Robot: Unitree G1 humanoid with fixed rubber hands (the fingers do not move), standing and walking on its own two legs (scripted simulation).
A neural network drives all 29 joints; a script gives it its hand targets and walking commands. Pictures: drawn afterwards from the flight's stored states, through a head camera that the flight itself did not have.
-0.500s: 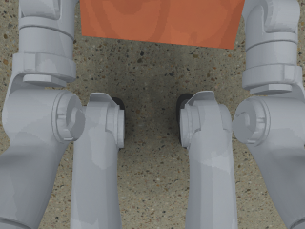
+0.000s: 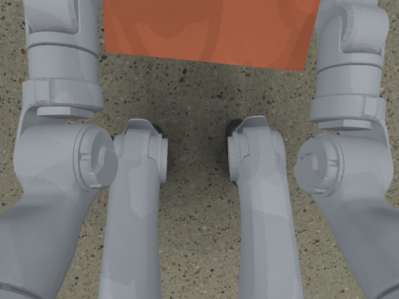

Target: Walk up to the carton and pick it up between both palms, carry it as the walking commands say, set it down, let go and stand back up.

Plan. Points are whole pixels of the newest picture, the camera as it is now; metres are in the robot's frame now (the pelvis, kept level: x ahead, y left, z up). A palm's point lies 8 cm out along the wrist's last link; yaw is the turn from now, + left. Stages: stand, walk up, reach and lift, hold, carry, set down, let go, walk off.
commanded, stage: reach and lift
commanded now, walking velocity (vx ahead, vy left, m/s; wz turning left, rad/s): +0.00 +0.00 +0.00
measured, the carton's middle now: out of the picture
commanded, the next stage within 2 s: none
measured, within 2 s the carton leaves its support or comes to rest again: neither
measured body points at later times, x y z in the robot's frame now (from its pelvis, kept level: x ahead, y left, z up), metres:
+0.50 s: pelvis -0.01 +0.00 +0.05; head +0.34 -0.01 +0.33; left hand +0.56 +0.13 -0.05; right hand +0.54 -0.18 -0.06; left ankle +0.14 +0.13 -0.42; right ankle +0.15 -0.14 -0.42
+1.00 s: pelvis +0.00 +0.00 +0.11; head +0.32 -0.01 +0.41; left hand +0.54 +0.14 +0.02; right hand +0.52 -0.18 +0.01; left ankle +0.14 +0.13 -0.42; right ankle +0.15 -0.14 -0.42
